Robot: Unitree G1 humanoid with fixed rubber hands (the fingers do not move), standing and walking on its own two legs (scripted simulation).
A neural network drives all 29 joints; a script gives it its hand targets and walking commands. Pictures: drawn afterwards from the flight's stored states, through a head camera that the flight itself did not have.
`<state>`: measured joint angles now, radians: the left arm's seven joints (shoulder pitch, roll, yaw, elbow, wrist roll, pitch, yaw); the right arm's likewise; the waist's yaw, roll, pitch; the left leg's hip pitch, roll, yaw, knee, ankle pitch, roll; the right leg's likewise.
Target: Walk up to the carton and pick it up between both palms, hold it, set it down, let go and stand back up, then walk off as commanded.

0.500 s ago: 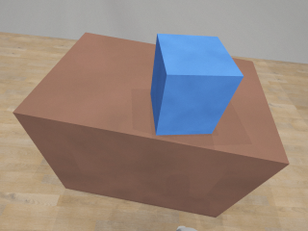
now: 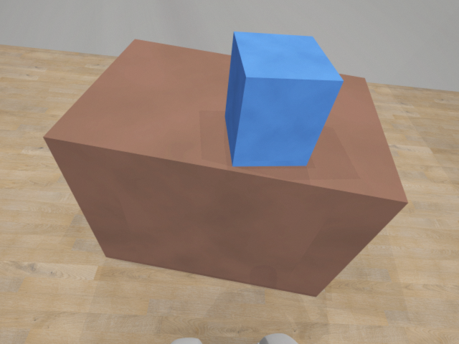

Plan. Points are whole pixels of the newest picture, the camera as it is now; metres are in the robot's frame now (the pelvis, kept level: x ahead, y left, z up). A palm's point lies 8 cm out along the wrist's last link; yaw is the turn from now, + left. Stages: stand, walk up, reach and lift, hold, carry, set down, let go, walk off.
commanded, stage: walk off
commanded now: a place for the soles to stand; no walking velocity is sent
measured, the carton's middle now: (271, 102) +0.66 -0.06 +0.07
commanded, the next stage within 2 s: none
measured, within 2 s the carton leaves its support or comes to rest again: neither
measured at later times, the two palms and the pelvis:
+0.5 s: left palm out of the picture -0.07 +0.25 -0.10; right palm out of the picture -0.05 -0.37 -0.14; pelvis -0.13 -0.08 -0.02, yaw +1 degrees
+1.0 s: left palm out of the picture -0.18 +0.34 -0.14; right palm out of the picture -0.18 -0.31 -0.09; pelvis -0.27 +0.00 -0.02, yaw +1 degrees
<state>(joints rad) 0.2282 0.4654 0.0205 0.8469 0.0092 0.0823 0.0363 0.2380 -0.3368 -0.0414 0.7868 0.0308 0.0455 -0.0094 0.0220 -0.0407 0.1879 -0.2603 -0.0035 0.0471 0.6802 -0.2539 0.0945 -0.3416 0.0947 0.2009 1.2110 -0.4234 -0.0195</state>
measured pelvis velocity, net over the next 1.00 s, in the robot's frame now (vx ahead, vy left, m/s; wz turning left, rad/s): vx -0.27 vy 0.00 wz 0.01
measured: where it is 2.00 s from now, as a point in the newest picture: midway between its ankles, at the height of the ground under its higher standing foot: outside the picture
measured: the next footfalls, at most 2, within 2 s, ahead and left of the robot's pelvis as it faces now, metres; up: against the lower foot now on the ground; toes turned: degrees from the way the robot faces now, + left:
right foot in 0.24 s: -0.02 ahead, -0.16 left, +0.00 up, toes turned +7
left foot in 0.74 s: -0.14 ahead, +0.06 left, +0.00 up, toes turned -6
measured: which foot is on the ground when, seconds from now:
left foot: down 0.00-0.24, up 0.26-0.72, down 0.74-1.00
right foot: up 0.00-0.22, down 0.24-0.76, up 0.78-1.00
